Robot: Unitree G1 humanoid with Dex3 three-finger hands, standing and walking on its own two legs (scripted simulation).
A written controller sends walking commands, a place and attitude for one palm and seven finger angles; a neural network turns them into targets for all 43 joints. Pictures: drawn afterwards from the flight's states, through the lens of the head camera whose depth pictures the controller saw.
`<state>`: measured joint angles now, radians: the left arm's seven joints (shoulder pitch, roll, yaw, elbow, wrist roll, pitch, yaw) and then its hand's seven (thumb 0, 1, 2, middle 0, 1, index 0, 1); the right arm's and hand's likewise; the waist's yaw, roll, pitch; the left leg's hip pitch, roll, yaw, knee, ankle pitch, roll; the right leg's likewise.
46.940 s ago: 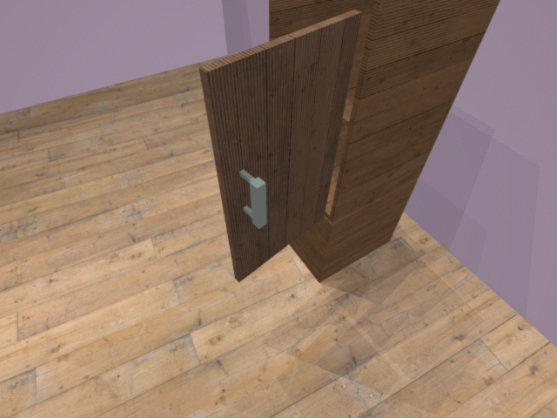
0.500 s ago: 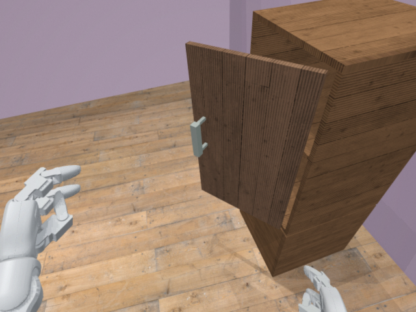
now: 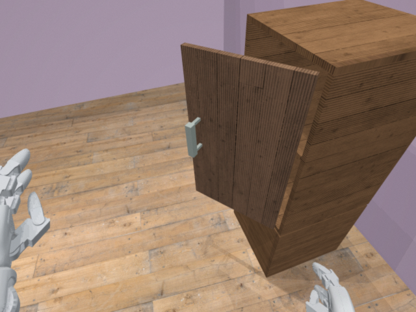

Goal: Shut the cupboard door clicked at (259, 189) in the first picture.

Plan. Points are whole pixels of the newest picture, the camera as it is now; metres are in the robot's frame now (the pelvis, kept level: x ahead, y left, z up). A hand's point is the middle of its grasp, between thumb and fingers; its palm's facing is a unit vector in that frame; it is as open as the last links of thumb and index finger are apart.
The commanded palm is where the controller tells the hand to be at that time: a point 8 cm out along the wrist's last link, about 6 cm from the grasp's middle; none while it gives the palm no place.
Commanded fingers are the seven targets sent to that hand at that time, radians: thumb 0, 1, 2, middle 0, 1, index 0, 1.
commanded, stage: step back with the hand held close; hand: left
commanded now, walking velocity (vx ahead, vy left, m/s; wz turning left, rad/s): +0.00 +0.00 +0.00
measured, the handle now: (195, 137) +0.62 +0.12 -0.02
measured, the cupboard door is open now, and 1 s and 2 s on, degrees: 38 38 38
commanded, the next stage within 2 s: stop stepping back and stand still in 1.30 s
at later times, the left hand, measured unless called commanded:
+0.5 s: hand (17, 235) +0.17 +0.30 +0.16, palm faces +0.40 -0.77 -0.50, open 7.4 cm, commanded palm +0.11 +0.33 +0.17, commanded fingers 0.00 0.90 0.90 -0.20 -0.30 -0.20 -0.30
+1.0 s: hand out of the picture +0.08 +0.28 +0.17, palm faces +0.48 -0.76 -0.43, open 7.4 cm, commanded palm +0.01 +0.32 +0.17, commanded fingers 0.00 0.90 0.90 -0.20 -0.30 -0.20 -0.30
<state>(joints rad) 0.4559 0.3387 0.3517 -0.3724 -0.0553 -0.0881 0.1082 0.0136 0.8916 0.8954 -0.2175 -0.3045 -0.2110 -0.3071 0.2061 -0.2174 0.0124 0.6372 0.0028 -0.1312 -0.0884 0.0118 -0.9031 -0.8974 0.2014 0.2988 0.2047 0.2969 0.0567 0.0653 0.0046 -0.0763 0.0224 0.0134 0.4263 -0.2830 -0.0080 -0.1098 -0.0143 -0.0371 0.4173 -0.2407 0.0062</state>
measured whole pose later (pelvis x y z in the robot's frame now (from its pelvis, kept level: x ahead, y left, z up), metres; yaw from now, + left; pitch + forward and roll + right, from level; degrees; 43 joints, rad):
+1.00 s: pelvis -0.12 +0.01 -0.02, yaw +1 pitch -1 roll -1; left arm 0.49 0.42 0.46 -0.49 -0.02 -0.27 0.17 0.01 0.89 0.90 -0.21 -0.30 -0.21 -0.30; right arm 0.26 -0.22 0.01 0.59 0.00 -0.08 -0.08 0.01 -0.90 -0.90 0.20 0.30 0.21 0.30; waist -0.02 -0.02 0.00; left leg -0.46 0.01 0.01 0.69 -0.31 0.03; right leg -0.44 -0.02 -0.03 0.58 -0.16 0.01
